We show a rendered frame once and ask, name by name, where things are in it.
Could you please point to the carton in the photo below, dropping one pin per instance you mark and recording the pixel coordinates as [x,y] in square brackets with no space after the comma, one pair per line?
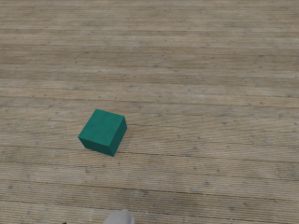
[103,132]

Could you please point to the left robot thigh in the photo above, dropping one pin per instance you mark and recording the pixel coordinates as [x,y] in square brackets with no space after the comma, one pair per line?
[120,217]

